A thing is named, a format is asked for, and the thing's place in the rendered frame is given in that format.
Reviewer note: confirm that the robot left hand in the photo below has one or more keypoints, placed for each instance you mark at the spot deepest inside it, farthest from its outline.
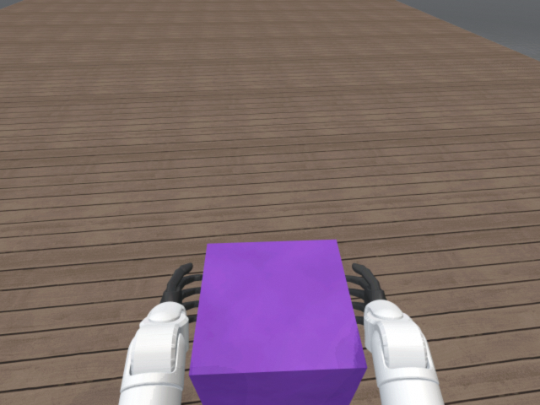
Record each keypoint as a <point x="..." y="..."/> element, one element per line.
<point x="175" y="292"/>

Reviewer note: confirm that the left robot forearm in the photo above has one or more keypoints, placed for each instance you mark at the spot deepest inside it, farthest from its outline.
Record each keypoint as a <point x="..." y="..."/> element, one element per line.
<point x="155" y="365"/>

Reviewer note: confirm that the carton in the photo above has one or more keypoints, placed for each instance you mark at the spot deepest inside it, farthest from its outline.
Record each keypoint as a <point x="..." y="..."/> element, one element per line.
<point x="276" y="326"/>

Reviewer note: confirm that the robot right hand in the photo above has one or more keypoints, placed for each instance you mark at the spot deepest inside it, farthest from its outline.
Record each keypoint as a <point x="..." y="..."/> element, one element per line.
<point x="372" y="290"/>

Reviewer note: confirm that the right robot forearm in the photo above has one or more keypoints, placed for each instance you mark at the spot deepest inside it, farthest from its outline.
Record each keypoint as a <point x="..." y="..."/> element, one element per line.
<point x="404" y="369"/>

